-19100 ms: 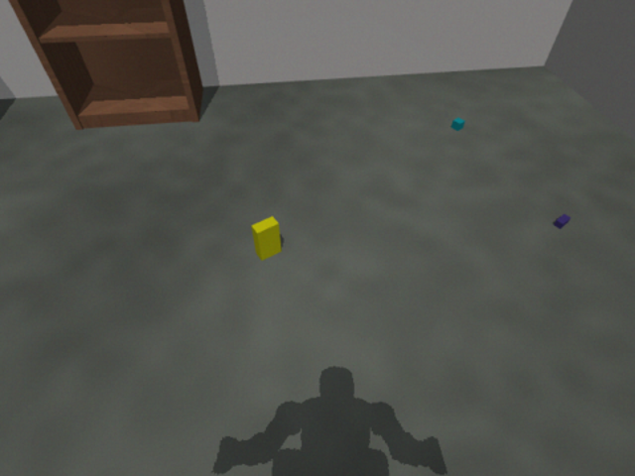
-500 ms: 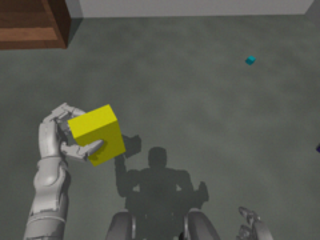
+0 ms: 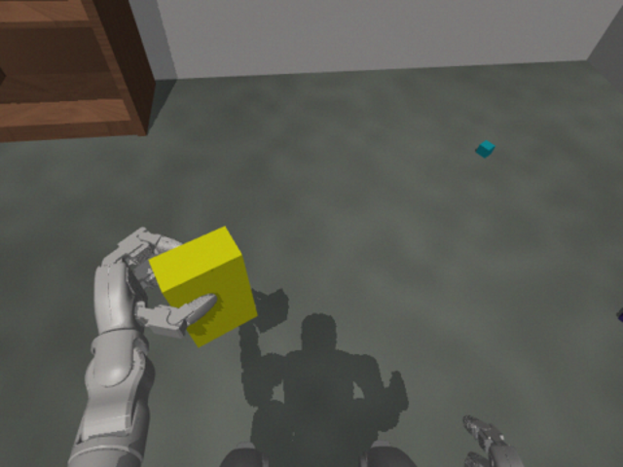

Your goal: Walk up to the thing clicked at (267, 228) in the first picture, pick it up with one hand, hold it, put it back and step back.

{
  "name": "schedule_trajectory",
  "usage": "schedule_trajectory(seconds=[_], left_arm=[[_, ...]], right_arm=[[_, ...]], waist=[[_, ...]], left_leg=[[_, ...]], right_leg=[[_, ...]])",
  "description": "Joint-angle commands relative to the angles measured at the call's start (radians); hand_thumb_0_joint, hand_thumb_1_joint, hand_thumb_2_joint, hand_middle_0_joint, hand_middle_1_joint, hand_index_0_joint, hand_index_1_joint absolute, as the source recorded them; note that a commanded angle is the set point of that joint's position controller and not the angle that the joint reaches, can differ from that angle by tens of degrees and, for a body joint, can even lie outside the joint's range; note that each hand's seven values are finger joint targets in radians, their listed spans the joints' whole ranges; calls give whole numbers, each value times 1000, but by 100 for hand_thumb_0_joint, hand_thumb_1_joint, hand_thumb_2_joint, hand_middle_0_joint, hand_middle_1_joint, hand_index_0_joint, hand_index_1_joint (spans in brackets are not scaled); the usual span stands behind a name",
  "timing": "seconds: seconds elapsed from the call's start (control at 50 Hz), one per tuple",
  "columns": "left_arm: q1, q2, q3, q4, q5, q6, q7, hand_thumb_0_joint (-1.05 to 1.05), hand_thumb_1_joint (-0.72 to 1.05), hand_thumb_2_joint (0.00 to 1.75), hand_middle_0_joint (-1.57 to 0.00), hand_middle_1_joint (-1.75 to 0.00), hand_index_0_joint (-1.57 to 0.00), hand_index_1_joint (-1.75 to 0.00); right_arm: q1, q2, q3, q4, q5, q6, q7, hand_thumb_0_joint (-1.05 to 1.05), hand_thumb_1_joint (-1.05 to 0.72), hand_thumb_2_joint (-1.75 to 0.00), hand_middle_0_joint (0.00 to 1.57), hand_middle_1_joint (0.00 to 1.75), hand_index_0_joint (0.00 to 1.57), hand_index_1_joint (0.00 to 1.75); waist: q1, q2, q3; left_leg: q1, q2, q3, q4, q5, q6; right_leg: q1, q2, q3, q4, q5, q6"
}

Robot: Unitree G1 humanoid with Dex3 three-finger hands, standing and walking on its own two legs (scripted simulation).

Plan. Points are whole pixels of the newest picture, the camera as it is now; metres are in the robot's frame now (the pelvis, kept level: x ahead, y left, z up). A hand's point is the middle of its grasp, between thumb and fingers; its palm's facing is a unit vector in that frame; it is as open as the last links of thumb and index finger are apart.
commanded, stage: hold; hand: left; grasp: from the side
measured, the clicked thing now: (210, 291) +0.35 +0.14 +0.00
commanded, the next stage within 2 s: crouch in 0.76 s
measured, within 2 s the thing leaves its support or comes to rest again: neither
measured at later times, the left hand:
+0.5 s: hand (170, 271) +0.35 +0.18 +0.06, palm faces +0.23 -0.97 +0.00, open 9.2 cm
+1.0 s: hand (166, 283) +0.33 +0.18 +0.07, palm faces +0.23 -0.97 +0.01, open 9.2 cm
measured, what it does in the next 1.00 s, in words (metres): stands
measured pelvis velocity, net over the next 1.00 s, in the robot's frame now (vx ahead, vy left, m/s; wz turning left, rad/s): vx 0.01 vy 0.00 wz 0.00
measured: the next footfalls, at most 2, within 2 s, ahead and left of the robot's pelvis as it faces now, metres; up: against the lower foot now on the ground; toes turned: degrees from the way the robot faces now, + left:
none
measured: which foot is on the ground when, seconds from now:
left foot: down 0.00-1.00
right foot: down 0.00-1.00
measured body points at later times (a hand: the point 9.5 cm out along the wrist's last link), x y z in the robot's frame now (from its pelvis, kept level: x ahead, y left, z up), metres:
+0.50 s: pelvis +0.01 +0.00 +0.02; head +0.07 +0.01 +0.46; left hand +0.33 +0.23 +0.07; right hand +0.15 -0.24 -0.09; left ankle +0.02 +0.13 -0.67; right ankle +0.03 -0.15 -0.67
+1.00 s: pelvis +0.01 +0.00 +0.02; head +0.05 +0.01 +0.47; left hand +0.31 +0.23 +0.07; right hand +0.15 -0.24 -0.08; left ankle +0.02 +0.13 -0.67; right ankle +0.03 -0.15 -0.67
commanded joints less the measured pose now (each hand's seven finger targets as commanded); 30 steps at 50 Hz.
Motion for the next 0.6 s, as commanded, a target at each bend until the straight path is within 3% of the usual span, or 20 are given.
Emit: schedule_trajectory(seconds=[0.0,0.1,0.14,0.18,0.26,0.28,0.42,0.48,0.58], left_arm=[[-262,124,36,-236,-12,-82,2,0,16,113,-129,-138,-132,-137],[-247,117,33,-241,-7,-97,4,0,13,113,-128,-138,-131,-137],[-230,98,11,-233,-1,-93,4,0,15,114,-128,-138,-131,-137],[-213,100,26,-230,-9,-91,5,0,16,115,-129,-139,-132,-137],[-224,102,15,-247,-8,-92,0,0,10,114,-130,-140,-133,-139],[-220,121,34,-239,-5,-91,5,0,10,113,-130,-139,-132,-138],[-200,95,9,-241,-5,-92,0,0,14,115,-129,-140,-132,-139],[-200,97,15,-242,-6,-97,-1,0,11,115,-130,-140,-132,-139],[-191,93,21,-270,-15,-94,-2,0,10,116,-129,-141,-131,-140]], right_arm=[[-9,-135,-50,-115,0,-43,-16,0,-93,-90,20,30,20,30],[-21,-132,-51,-112,-3,-40,-13,0,-93,-90,20,30,20,30],[-16,-135,-55,-111,-5,-38,-12,0,-93,-90,20,30,20,30],[-10,-138,-56,-110,-4,-36,-11,0,-93,-90,20,30,20,30],[-25,-136,-55,-109,-3,-33,-7,0,-94,-90,20,30,20,30],[-22,-135,-55,-108,-3,-33,-8,0,-94,-90,20,30,20,30],[-19,-136,-57,-102,-4,-26,-5,0,-94,-90,20,30,20,30],[-28,-137,-60,-106,-3,-27,-2,0,-94,-90,20,30,20,30],[-19,-136,-58,-107,-5,-23,1,0,-94,-90,20,30,20,30]], waist=[[-2,7,-293],[7,31,-278],[8,48,-289],[6,19,-301],[4,15,-276],[11,15,-276],[1,12,-265],[13,26,-276],[7,10,-294]], left_leg=[[178,-40,34,-183,207,32],[214,-41,34,-212,203,27],[244,-38,30,-221,223,20],[240,-38,29,-221,253,22],[244,-39,32,-230,258,25],[237,-41,38,-229,258,26],[282,-39,37,-235,321,23],[290,-38,35,-246,320,19],[303,-38,37,-246,355,21]], right_leg=[[218,31,-10,-160,236,-33],[227,32,-14,-174,225,-37],[222,36,-20,-171,235,-42],[260,35,-20,-178,267,-39],[271,35,-18,-189,276,-36],[281,34,-14,-196,279,-35],[292,38,-17,-200,334,-34],[300,38,-20,-200,321,-39],[335,38,-17,-208,366,-35]])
